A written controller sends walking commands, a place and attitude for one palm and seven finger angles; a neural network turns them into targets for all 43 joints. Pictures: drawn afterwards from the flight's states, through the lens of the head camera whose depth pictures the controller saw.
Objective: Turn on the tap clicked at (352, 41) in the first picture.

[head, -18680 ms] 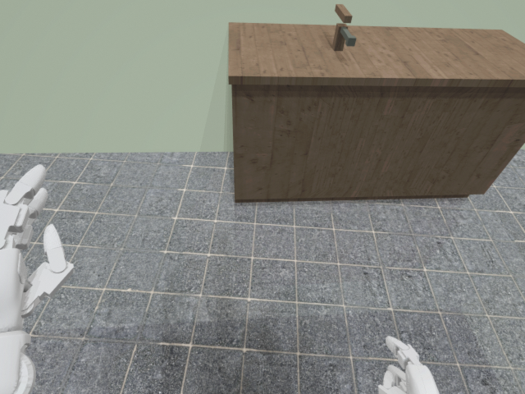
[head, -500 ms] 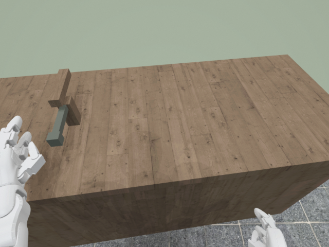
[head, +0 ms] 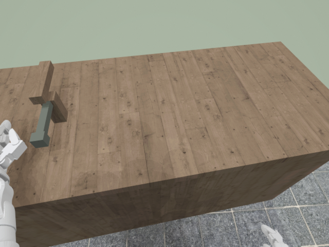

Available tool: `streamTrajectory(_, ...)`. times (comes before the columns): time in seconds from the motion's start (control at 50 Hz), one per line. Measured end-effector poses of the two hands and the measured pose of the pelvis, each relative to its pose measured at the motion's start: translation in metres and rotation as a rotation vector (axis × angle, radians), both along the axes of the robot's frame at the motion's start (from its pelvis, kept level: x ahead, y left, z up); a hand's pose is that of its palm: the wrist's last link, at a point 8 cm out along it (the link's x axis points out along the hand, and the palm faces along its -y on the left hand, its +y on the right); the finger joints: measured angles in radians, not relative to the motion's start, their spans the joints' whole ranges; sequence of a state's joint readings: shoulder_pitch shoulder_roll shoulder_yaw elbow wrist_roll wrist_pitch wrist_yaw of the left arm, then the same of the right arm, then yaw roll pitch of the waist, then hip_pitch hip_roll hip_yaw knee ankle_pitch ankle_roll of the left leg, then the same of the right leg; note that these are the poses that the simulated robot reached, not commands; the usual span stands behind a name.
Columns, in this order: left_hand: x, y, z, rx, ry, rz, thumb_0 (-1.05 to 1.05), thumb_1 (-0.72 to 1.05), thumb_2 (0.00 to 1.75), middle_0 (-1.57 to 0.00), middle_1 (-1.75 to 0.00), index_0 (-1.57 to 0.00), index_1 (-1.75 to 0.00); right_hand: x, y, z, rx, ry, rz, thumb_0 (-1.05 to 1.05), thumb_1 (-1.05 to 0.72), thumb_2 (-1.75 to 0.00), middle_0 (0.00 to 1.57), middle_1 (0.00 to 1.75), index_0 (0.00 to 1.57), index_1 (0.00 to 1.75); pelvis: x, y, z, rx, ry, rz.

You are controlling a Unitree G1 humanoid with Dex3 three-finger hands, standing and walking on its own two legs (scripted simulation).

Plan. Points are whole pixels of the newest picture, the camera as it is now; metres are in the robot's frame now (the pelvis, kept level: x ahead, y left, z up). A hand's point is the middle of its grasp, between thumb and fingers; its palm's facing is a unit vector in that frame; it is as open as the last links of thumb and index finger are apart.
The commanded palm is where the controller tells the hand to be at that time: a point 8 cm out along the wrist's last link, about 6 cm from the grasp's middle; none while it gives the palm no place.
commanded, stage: reach beside the lever's end, fingers flat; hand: left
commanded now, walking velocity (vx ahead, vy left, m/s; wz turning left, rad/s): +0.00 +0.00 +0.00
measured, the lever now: (40, 139) +0.32 +0.31 +0.08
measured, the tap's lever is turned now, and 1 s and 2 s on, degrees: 0 2 28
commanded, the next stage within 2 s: push the lever round in 0.32 s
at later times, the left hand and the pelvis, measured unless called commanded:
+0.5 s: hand (21, 150) +0.30 +0.34 +0.08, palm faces +0.49 -0.87 -0.09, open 7.8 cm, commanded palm +0.26 +0.37 +0.07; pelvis +0.00 +0.01 +0.00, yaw +0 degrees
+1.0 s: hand (35, 148) +0.30 +0.31 +0.08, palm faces +0.49 -0.87 -0.09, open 7.7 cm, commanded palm +0.26 +0.34 +0.07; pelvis +0.00 +0.00 +0.00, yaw +0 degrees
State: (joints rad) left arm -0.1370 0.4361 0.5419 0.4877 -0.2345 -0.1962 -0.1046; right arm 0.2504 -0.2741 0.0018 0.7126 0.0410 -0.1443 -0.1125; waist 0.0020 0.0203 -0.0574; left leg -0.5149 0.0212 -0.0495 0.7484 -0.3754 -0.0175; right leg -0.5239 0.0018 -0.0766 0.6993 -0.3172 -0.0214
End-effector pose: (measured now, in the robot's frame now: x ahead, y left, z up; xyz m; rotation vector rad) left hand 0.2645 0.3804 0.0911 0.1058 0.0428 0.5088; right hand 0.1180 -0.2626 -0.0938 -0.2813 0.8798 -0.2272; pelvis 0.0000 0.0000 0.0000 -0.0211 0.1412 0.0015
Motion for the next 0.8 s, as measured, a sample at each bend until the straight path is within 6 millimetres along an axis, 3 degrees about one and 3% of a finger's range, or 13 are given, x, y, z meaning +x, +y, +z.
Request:
streamTrajectory(0.18,0.004,-0.012,-0.008,-0.001,0.011,-0.036,0.01,0.90,0.90,-0.15,-0.15,-0.15,-0.15,-0.002,0.010,0.000,0.016,0.010,-0.016,0.01,-0.90,-0.90,0.20,0.30,0.21,0.30,0.006,0.008,0.001,0.000,0.006,-0.010)
streamTrajectory(0.42,-0.014,-0.003,-0.003,0.011,-0.012,0.007,0.01,0.90,0.90,-0.15,-0.15,-0.15,-0.15,0.021,0.023,0.004,0.031,-0.043,0.024,0.01,-0.90,-0.90,0.20,0.30,0.21,0.30,0.008,0.009,0.001,-0.004,-0.005,-0.001)
streamTrajectory(0.56,-0.009,-0.006,-0.009,-0.021,-0.002,-0.006,0.01,0.90,0.90,-0.15,-0.15,-0.15,-0.15,0.031,0.023,0.006,0.017,-0.060,0.048,0.01,-0.90,-0.90,0.20,0.30,0.21,0.30,0.003,0.008,0.000,-0.004,-0.005,0.011)
streamTrajectory(0.66,-0.002,-0.020,-0.008,-0.010,-0.015,-0.034,0.01,0.90,0.90,-0.15,-0.15,-0.15,-0.15,0.030,0.021,0.007,0.019,-0.069,0.046,0.01,-0.90,-0.90,0.20,0.30,0.21,0.30,0.003,0.007,0.000,-0.002,-0.003,0.006)
streamTrajectory(0.8,-0.003,-0.023,-0.007,-0.009,-0.009,-0.002,0.01,0.90,0.90,-0.15,-0.15,-0.15,-0.15,0.022,0.017,0.005,0.032,-0.054,0.027,0.01,-0.90,-0.90,0.20,0.30,0.21,0.30,0.004,0.003,0.001,0.001,-0.006,0.000)
